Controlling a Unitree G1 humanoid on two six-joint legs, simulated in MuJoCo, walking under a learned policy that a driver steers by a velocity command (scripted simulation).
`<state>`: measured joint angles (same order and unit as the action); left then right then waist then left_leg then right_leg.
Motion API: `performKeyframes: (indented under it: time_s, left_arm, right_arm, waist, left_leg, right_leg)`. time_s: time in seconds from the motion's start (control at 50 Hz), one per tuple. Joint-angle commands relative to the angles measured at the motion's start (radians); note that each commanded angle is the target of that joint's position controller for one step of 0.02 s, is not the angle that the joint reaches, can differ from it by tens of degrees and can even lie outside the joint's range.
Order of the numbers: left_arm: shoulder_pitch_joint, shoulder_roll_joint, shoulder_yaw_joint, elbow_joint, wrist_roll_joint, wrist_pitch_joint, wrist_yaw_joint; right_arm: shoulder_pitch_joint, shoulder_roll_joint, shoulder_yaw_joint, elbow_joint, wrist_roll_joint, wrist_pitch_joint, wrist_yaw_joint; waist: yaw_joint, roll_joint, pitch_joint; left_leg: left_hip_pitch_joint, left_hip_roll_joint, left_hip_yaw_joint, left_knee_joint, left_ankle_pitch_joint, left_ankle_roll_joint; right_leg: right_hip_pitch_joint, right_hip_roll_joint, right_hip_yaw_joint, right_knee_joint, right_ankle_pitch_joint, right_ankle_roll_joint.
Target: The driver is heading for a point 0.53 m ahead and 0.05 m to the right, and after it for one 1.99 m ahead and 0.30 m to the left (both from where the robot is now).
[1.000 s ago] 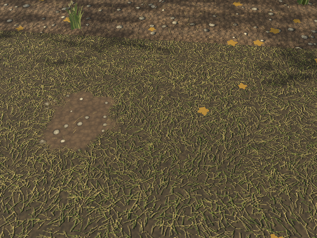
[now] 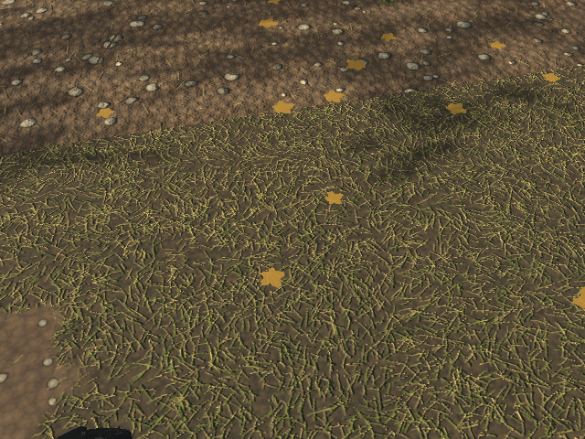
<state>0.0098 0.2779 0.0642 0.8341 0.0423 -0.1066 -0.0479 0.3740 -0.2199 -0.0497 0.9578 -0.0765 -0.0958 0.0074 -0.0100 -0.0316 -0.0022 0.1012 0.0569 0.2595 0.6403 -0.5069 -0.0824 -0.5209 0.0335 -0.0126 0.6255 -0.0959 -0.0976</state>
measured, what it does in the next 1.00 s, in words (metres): walks ahead, turning right: left foot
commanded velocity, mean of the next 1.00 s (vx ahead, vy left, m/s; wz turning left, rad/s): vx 0.16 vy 0.00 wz -0.39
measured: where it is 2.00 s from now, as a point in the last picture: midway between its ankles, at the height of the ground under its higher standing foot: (370, 416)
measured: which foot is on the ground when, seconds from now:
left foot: up 0.00-0.50, down 0.52-1.00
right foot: down 0.00-0.54, up 0.56-1.00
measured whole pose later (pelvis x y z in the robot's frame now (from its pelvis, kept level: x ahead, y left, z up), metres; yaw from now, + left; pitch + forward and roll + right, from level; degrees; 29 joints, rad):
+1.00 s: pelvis +0.22 +0.00 +0.03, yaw -24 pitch +1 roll +1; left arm 0.10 0.22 0.02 0.72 0.04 -0.03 -0.04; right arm 0.48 -0.22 -0.02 0.88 -0.02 -0.09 0.02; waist -0.11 -0.01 0.04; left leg 0.06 -0.03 0.01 0.17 -0.24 0.04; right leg -0.49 -0.04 -0.01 0.62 -0.16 -0.02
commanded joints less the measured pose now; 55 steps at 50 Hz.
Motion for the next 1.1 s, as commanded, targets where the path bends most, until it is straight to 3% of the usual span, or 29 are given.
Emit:
performKeyframes:
  time_s: [0.02,0.04,0.06,0.08,0.1,0.12,0.14,0.16,0.2,0.24,0.32,0.42,0.46,0.5,0.52,0.54,0.56,0.58,0.6,0.64,0.72,0.82,0.96,0.98,1.0,1.02,1.04,1.08,1.1]
  left_arm:
    - [0.582,0.228,0.074,0.111,0.044,-0.021,0.045]
    - [0.424,0.241,0.089,0.086,0.014,-0.043,0.048]
    - [0.266,0.168,0.073,0.064,-0.027,-0.041,0.047]
    - [0.202,0.104,0.047,0.052,-0.043,-0.033,0.041]
    - [0.176,0.084,0.033,0.033,-0.042,-0.028,0.028]
    - [0.15,0.08,0.029,0.015,-0.024,-0.024,0.014]
    - [0.108,0.126,0.04,-0.013,-0.011,-0.029,0.002]
    - [0.081,0.175,0.054,-0.032,-0.009,-0.037,-0.005]
    - [0.117,0.193,0.063,-0.039,-0.007,-0.052,-0.007]
    - [0.219,0.171,0.057,-0.034,0.0,-0.058,0.003]
    - [0.296,0.153,0.043,-0.073,-0.018,-0.04,0.007]
    - [0.312,0.173,0.04,-0.129,-0.015,-0.015,0.0]
    - [0.273,0.182,0.037,-0.147,-0.016,0.0,-0.004]
    - [0.244,0.158,0.018,-0.15,-0.014,0.021,-0.019]
    - [0.272,0.125,0.0,-0.139,-0.013,0.03,-0.025]
    - [0.32,0.062,-0.022,-0.152,-0.02,0.035,-0.024]
    - [0.318,0.086,-0.011,-0.18,0.008,0.033,-0.002]
    - [0.304,0.177,0.016,-0.162,0.036,0.039,0.015]
    - [0.285,0.185,0.02,-0.144,0.04,0.052,0.036]
    - [0.298,0.108,0.004,-0.105,0.051,0.059,0.046]
    - [0.162,0.084,0.002,-0.129,0.028,0.049,0.019]
    - [0.077,0.047,-0.013,-0.164,0.032,0.047,0.02]
    - [0.017,0.019,-0.023,-0.208,0.029,0.042,-0.004]
    - [-0.087,0.051,0.001,-0.227,-0.055,0.06,0.015]
    - [-0.042,0.029,-0.007,-0.234,-0.055,0.067,0.024]
    - [0.047,-0.017,-0.033,-0.205,0.032,0.04,-0.002]
    - [0.103,0.02,-0.014,-0.188,0.034,0.03,-0.005]
    - [0.268,0.095,0.021,-0.144,0.015,0.0,0.004]
    - [0.453,0.16,0.033,-0.112,0.027,-0.015,0.023]
  right_arm:
    - [-0.178,-0.099,0.001,-0.208,0.043,-0.003,0.061]
    - [-0.294,-0.114,-0.008,-0.253,0.055,0.002,0.045]
    - [-0.236,-0.187,-0.031,-0.224,0.034,0.013,0.013]
    - [-0.133,-0.16,-0.028,-0.209,0.0,0.015,-0.01]
    - [-0.113,-0.095,-0.01,-0.205,-0.008,0.016,-0.023]
    - [-0.094,-0.085,-0.005,-0.203,-0.006,0.023,-0.028]
    - [-0.068,-0.082,-0.001,-0.197,0.008,0.034,-0.024]
    - [-0.062,-0.089,0.0,-0.194,0.028,0.043,-0.021]
    - [-0.103,-0.124,-0.008,-0.203,0.042,0.06,-0.024]
    - [-0.175,-0.135,-0.011,-0.237,0.031,0.063,-0.033]
    - [-0.282,-0.126,-0.003,-0.268,0.032,0.048,-0.06]
    - [-0.293,-0.143,-0.005,-0.272,0.054,0.03,-0.058]
    - [-0.259,-0.146,-0.005,-0.269,0.066,0.023,-0.056]
    - [-0.211,-0.154,-0.006,-0.257,0.082,0.017,-0.04]
    - [-0.2,-0.183,-0.014,-0.268,0.086,0.011,-0.035]
    - [-0.177,-0.249,-0.027,-0.293,0.084,-0.003,-0.039]
    - [-0.185,-0.304,-0.044,-0.318,0.048,-0.02,-0.03]
    - [-0.171,-0.28,-0.054,-0.315,0.021,-0.022,-0.035]
    - [-0.197,-0.21,-0.035,-0.321,0.034,-0.028,-0.028]
    - [-0.224,-0.053,0.027,-0.333,0.073,-0.034,-0.008]
    - [-0.021,-0.175,-0.017,-0.269,0.037,-0.036,-0.008]
    - [0.029,-0.145,-0.005,-0.215,0.047,-0.045,0.008]
    - [0.084,-0.137,0.008,-0.14,0.029,-0.044,0.021]
    - [0.091,-0.174,-0.017,-0.113,0.096,0.012,0.012]
    - [0.099,-0.184,-0.015,-0.11,0.094,0.038,0.007]
    - [0.082,-0.141,0.012,-0.106,-0.001,-0.006,0.039]
    - [0.009,-0.172,-0.004,-0.119,0.002,-0.014,0.046]
    - [-0.024,-0.157,0.004,-0.114,-0.002,-0.027,0.055]
    - [0.047,-0.05,0.034,-0.117,-0.008,-0.036,0.063]
  waist:
    - [0.235,-0.013,-0.388]
    - [0.19,0.01,-0.128]
    - [0.102,0.028,-0.054]
    - [0.016,-0.043,-0.065]
    - [-0.028,-0.035,-0.029]
    - [-0.058,0.017,-0.051]
    - [-0.083,0.036,-0.065]
    - [-0.082,0.024,-0.057]
    - [-0.048,-0.011,-0.048]
    - [0.002,-0.018,-0.042]
    - [0.063,-0.052,-0.041]
    - [0.084,-0.067,-0.077]
    - [0.053,-0.049,-0.092]
    - [0.016,-0.031,-0.099]
    - [0.013,-0.013,-0.122]
    - [0.022,0.117,-0.197]
    - [0.023,0.202,-0.154]
    - [0.002,0.074,-0.105]
    - [0.016,0.076,-0.059]
    - [0.028,0.137,0.012]
    - [-0.074,0.098,0.057]
    - [-0.075,0.117,0.07]
    - [-0.074,0.136,0.089]
    - [-0.077,0.108,0.108]
    - [-0.054,0.151,0.07]
    - [-0.02,0.164,0.059]
    - [0.019,0.126,0.094]
    - [0.098,0.034,-0.002]
    - [0.143,-0.161,-0.186]
  left_leg:
    - [-0.78,-0.109,-0.282,0.671,-0.209,-0.005]
    - [-0.853,-0.049,-0.343,0.615,-0.205,0.03]
    - [-0.721,0.006,-0.345,0.579,-0.17,0.049]
    - [-0.588,0.024,-0.356,0.513,-0.139,0.073]
    - [-0.487,0.033,-0.358,0.461,-0.101,0.084]
    - [-0.403,0.024,-0.352,0.407,-0.045,0.086]
    - [-0.351,0.0,-0.317,0.362,0.022,0.075]
    - [-0.325,-0.021,-0.288,0.321,0.073,0.06]
    - [-0.337,-0.031,-0.281,0.299,0.156,0.02]
    - [-0.429,-0.023,-0.325,0.251,0.186,-0.005]
    - [-0.555,-0.027,-0.336,0.13,0.17,-0.011]
    - [-0.549,-0.075,-0.32,-0.04,0.157,0.012]
    - [-0.463,-0.096,-0.305,-0.169,0.234,0.039]
    - [-0.282,-0.075,-0.302,-0.315,0.477,0.102]
    - [-0.185,-0.003,-0.354,-0.33,0.631,0.178]
    - [-0.039,0.186,-0.539,-0.338,0.99,0.353]
    - [0.036,0.357,-0.73,-0.362,1.13,0.555]
    - [0.012,0.36,-0.695,-0.409,0.941,0.522]
    - [-0.044,0.285,-0.616,-0.439,0.675,0.416]
    - [-0.123,0.172,-0.55,-0.49,0.34,0.307]
    - [-0.029,0.142,-0.524,-0.547,0.146,0.346]
    - [0.002,0.185,-0.504,-0.558,0.264,0.376]
    - [0.001,0.206,-0.449,-0.524,0.464,0.377]
    - [-0.059,0.148,-0.399,-0.44,0.761,0.294]
    - [-0.067,0.138,-0.38,-0.384,0.846,0.27]
    - [-0.126,0.195,-0.437,-0.439,0.572,0.322]
    - [-0.203,0.191,-0.435,-0.406,0.48,0.335]
    - [-0.441,0.06,-0.367,-0.148,0.478,0.285]
    - [-0.61,-0.078,-0.295,0.181,0.184,0.205]
  right_leg:
    - [1.013,-0.349,0.641,-0.215,0.657,-0.369]
    - [0.748,-0.337,0.556,-0.283,0.459,-0.317]
    - [0.513,-0.268,0.478,-0.35,0.319,-0.286]
    - [0.357,-0.224,0.448,-0.401,0.274,-0.281]
    - [0.209,-0.211,0.436,-0.439,0.259,-0.266]
    - [0.141,-0.188,0.419,-0.468,0.203,-0.236]
    - [0.098,-0.161,0.384,-0.482,0.158,-0.208]
    - [0.057,-0.14,0.345,-0.487,0.132,-0.187]
    - [0.052,-0.132,0.354,-0.477,0.069,-0.157]
    - [0.147,-0.152,0.426,-0.448,-0.025,-0.159]
    - [0.327,-0.181,0.526,-0.39,-0.119,-0.18]
    - [0.451,-0.201,0.614,-0.308,0.096,-0.2]
    - [0.426,-0.183,0.618,-0.264,0.164,-0.188]
    - [0.331,-0.15,0.608,-0.248,0.169,-0.153]
    - [0.279,-0.119,0.58,-0.216,0.069,-0.099]
    - [0.183,-0.011,0.45,-0.072,-0.212,0.014]
    - [-0.052,0.099,0.272,0.149,-0.545,0.142]
    - [-0.114,0.045,0.208,0.304,-0.573,0.17]
    - [-0.113,-0.001,0.183,0.379,-0.495,0.174]
    - [-0.111,-0.046,0.186,0.392,-0.327,0.193]
    - [-0.228,-0.053,0.098,0.334,-0.157,0.17]
    - [-0.206,-0.099,0.047,0.129,-0.097,0.127]
    - [-0.091,-0.092,0.009,-0.015,-0.091,0.06]
    - [-0.038,-0.038,-0.049,-0.004,-0.036,0.077]
    - [0.02,-0.018,-0.057,-0.023,-0.059,0.073]
    - [0.118,-0.093,0.021,-0.058,-0.04,0.052]
    - [0.206,-0.075,0.005,-0.077,-0.012,0.037]
    - [0.595,-0.057,-0.016,-0.05,0.018,-0.019]
    - [0.9,-0.255,0.212,-0.106,0.13,-0.182]
Velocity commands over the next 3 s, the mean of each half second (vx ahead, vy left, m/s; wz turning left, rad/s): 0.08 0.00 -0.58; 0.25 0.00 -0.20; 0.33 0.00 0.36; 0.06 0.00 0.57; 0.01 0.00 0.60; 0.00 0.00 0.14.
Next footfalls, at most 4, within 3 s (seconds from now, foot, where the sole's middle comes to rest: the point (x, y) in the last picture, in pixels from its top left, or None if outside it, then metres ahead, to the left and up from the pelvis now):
0.52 left None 0.21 0.12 -0.75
1.08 right None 0.32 -0.17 -0.75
1.68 left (316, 403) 0.67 -0.03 -0.90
2.10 right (408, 402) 0.67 -0.27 -0.90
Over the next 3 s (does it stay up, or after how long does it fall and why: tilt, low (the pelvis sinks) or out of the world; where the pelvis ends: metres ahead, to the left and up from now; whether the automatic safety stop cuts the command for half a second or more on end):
stays up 0.59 -0.13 -0.14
